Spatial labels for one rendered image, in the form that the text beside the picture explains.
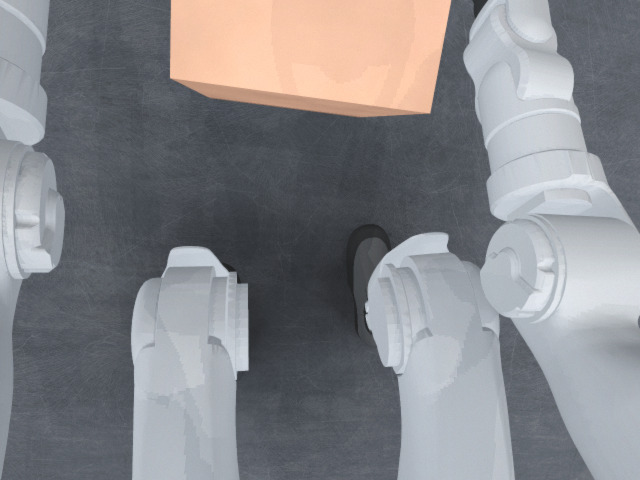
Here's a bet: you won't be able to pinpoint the robot left forearm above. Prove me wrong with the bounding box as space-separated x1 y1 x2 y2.
0 0 50 146

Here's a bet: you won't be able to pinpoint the robot right forearm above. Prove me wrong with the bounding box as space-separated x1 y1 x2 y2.
463 0 640 234

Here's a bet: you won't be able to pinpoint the robot left upper arm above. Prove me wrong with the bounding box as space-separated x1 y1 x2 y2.
0 139 65 480

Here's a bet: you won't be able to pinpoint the robot right upper arm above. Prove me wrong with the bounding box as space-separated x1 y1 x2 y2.
480 213 640 480

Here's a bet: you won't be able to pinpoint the robot left shin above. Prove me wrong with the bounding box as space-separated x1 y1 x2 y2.
131 246 229 364

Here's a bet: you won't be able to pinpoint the carton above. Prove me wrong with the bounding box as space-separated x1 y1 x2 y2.
170 0 451 117

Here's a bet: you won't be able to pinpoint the left robot thigh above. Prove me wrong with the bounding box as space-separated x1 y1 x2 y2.
132 266 248 480

